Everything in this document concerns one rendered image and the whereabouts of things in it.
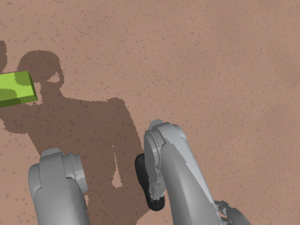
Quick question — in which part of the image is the right robot hand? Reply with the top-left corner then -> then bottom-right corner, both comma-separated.
214,200 -> 251,225

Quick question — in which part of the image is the carton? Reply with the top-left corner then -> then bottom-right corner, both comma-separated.
0,71 -> 38,108

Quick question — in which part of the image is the right robot foot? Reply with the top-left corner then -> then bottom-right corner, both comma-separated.
135,153 -> 165,211

